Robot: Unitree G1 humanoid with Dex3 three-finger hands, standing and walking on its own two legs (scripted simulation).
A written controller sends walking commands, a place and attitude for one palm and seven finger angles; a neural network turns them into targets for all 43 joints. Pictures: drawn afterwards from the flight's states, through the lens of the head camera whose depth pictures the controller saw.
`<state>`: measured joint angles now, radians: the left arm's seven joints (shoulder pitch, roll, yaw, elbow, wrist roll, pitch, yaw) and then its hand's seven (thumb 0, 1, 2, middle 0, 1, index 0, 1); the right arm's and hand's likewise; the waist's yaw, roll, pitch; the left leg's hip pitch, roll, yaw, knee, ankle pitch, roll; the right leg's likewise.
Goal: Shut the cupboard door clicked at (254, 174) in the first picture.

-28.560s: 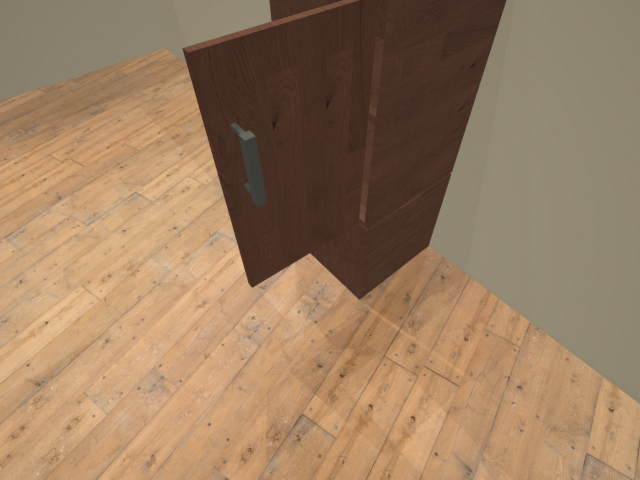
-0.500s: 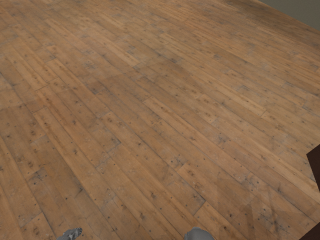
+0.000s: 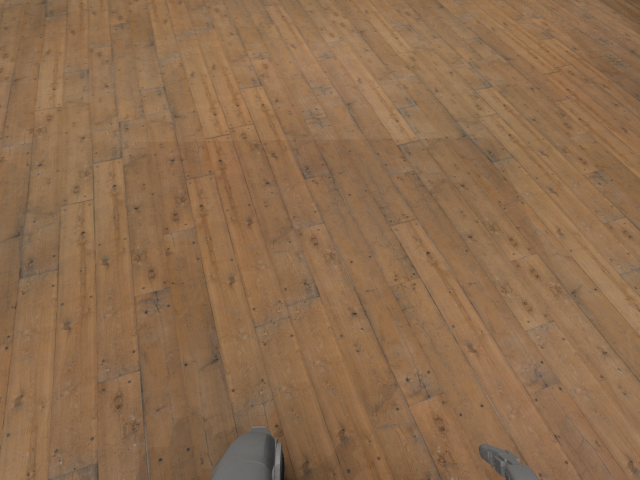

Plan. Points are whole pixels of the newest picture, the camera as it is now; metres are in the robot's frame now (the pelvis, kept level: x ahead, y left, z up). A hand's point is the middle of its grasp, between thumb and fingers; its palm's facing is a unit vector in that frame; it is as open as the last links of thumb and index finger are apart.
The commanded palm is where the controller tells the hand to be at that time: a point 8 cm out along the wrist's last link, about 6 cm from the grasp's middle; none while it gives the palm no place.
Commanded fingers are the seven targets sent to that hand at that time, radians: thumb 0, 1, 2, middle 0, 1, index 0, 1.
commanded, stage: walk to a spot facing it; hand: left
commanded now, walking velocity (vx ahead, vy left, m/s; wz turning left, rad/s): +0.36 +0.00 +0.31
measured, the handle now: out of the picture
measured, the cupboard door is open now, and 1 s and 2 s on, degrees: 53 53 53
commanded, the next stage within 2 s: turn to face it in 0.44 s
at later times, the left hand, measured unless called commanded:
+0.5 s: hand (217, 332) +0.33 +0.20 -0.15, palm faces +0.04 -0.98 -0.19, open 7.4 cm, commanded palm none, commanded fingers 0.00 0.90 0.90 -0.20 -0.30 -0.20 -0.30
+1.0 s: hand (223, 310) +0.39 +0.21 -0.19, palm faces +0.01 -0.99 -0.17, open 7.3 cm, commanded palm none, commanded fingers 0.00 0.90 0.90 -0.20 -0.30 -0.20 -0.30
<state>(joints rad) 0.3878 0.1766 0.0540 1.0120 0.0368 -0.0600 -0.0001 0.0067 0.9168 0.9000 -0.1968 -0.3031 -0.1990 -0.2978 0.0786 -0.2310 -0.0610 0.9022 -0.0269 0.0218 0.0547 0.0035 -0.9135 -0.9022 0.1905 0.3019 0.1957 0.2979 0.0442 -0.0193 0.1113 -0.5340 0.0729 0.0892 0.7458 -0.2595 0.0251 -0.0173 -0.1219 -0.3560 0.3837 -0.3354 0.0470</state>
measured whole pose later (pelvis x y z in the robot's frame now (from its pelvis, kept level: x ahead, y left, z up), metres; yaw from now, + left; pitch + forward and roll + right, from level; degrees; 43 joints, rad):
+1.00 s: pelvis +0.36 +0.03 -0.01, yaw -6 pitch +0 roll -2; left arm 0.28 0.19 0.08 1.00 0.02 0.05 0.00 0.00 0.92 0.90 -0.20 -0.30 -0.20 -0.30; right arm 0.13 -0.17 -0.02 0.92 -0.02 -0.02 -0.03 0.00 -0.92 -0.90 0.20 0.30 0.20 0.30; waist 0.04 -0.03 0.05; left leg -0.35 0.05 0.07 0.60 -0.26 0.03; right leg -0.31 0.05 0.03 0.72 -0.47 0.00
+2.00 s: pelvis +0.43 +0.00 +0.00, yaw -42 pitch +1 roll -2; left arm 0.13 0.26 0.08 0.88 0.02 0.08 -0.05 0.01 0.91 0.90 -0.19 -0.30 -0.20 -0.30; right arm 0.22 -0.21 -0.02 0.88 -0.03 0.02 -0.02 0.00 -0.90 -0.90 0.20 0.30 0.21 0.30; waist 0.00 0.01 0.11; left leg -0.23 0.16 0.20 0.54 -0.30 -0.02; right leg -0.39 -0.02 -0.07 0.84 -0.45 0.04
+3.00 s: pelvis +0.44 -0.05 +0.00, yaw -76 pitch +1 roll +0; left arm 0.15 0.22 0.05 0.88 0.02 0.04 -0.01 0.01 0.91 0.90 -0.20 -0.30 -0.20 -0.30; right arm 0.21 -0.27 -0.05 0.91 -0.01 0.07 -0.02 0.00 -0.91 -0.90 0.20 0.30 0.20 0.30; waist -0.02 0.03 0.09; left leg -0.48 0.10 0.06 1.08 -0.45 -0.09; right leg -0.27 0.01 -0.01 0.53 -0.29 -0.02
